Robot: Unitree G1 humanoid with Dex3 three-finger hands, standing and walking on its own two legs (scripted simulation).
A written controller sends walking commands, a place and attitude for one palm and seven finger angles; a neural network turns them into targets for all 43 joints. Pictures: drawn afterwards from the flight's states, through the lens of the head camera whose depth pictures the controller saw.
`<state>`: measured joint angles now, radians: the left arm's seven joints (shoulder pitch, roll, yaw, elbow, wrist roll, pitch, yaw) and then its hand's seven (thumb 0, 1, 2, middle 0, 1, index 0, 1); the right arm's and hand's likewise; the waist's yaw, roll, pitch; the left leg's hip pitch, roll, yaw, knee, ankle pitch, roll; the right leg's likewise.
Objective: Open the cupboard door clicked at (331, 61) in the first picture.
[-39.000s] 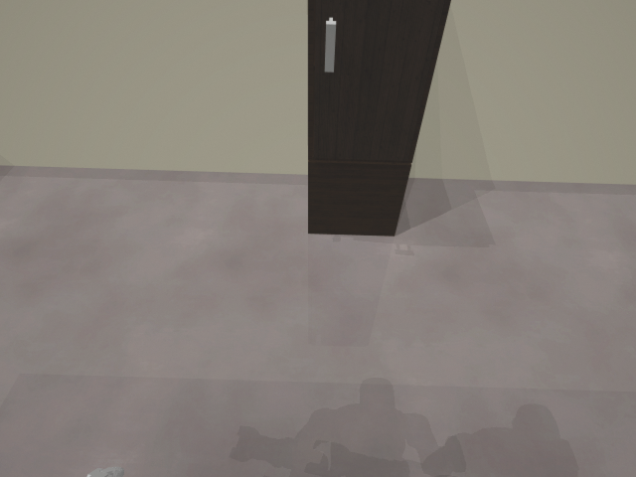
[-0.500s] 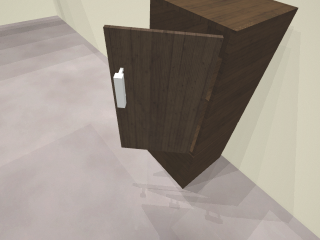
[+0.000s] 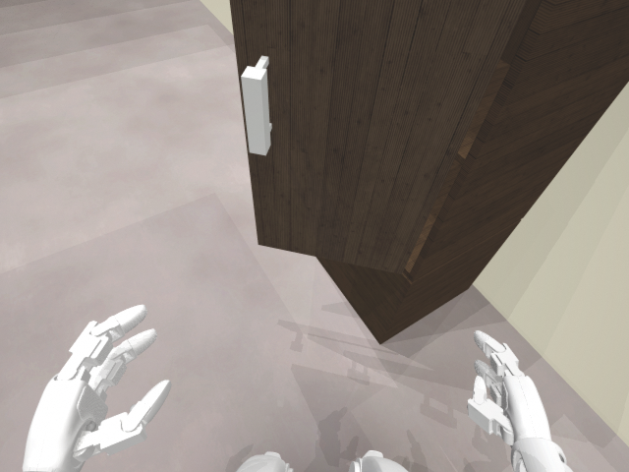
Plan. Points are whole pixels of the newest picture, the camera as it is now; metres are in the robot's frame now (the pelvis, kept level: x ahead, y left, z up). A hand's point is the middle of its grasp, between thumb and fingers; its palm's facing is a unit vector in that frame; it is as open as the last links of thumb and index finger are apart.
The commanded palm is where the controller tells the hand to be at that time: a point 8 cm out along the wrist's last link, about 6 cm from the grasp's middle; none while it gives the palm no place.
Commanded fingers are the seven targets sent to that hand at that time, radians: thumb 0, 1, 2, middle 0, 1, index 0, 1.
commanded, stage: raise the hand with hooked fingers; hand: left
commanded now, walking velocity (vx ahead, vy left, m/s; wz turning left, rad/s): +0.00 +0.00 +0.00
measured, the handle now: (261, 105) +0.58 +0.15 +0.13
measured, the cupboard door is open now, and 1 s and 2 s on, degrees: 46 46 46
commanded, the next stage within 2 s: move the hooked fingers beside the handle in 1.54 s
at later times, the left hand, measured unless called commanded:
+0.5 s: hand (125, 331) +0.24 +0.23 +0.09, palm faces -0.07 -1.00 -0.06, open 12.4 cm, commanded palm +0.21 +0.29 +0.10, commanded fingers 0.00 -0.36 0.36 -0.29 -1.11 -0.29 -1.11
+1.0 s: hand (63, 254) +0.29 +0.30 +0.14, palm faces -0.04 -1.00 -0.03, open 14.0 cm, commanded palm +0.26 +0.34 +0.15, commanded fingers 0.00 -0.50 0.30 -0.30 -1.20 -0.30 -1.20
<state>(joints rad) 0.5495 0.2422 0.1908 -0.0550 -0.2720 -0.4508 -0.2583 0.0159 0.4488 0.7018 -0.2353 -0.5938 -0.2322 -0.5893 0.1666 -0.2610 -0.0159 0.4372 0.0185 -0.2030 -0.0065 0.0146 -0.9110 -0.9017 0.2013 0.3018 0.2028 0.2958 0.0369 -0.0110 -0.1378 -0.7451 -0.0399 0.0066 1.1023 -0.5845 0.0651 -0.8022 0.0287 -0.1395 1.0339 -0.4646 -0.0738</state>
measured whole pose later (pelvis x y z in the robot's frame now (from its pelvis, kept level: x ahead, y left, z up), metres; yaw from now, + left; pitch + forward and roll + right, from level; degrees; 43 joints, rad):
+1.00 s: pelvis +0.00 +0.03 +0.05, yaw +0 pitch +7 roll -3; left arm -0.06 0.46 0.40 0.35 -0.36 -0.15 -0.54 -0.01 -0.49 0.30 -0.30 -1.20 -0.30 -1.19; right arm 0.27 -0.27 0.08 0.56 0.05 -0.23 -0.07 0.02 -0.91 -0.90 0.21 0.30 0.21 0.30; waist 0.01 0.02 -0.07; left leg -0.46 -0.06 0.02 0.79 -0.44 0.10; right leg -0.51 0.03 -0.11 0.71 -0.32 -0.03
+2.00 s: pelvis +0.00 +0.02 +0.05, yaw -1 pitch +9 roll -2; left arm -0.35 0.49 0.39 0.64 -0.30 -0.17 -0.55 -0.01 -0.50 0.30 -0.30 -1.20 -0.30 -1.20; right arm 0.29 -0.29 0.08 0.57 0.05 -0.16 -0.08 0.02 -0.91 -0.90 0.21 0.30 0.21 0.30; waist -0.02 0.01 -0.07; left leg -0.49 -0.06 0.02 0.76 -0.42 0.09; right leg -0.55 0.02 -0.10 0.70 -0.30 -0.04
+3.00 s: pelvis +0.01 +0.02 +0.04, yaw -3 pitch +18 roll -3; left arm -0.88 0.66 0.43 1.20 -0.16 -0.30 -0.48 -0.01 -0.50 0.30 -0.30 -1.20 -0.30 -1.20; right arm 0.42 -0.31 0.06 0.61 0.03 0.04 -0.04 0.01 -0.91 -0.90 0.21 0.30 0.21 0.30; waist -0.16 0.00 -0.09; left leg -0.70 -0.03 0.05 0.84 -0.45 0.09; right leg -0.76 0.05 -0.08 0.75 -0.30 -0.05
